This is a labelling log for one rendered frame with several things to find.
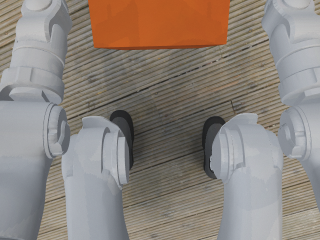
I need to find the carton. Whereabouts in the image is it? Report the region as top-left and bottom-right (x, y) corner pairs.
(88, 0), (230, 50)

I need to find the robot right forearm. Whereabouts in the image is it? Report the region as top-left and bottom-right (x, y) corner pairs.
(261, 0), (320, 106)

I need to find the right robot upper arm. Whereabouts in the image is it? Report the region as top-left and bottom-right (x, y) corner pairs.
(277, 102), (320, 212)

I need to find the robot left forearm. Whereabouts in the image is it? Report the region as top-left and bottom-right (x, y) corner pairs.
(0, 0), (73, 105)

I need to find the left robot thigh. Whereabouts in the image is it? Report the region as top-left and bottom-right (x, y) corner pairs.
(64, 127), (130, 240)

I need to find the left robot upper arm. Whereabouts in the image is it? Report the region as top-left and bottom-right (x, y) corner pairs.
(0, 100), (71, 240)

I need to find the left robot foot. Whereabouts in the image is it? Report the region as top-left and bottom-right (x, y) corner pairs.
(109, 110), (135, 170)

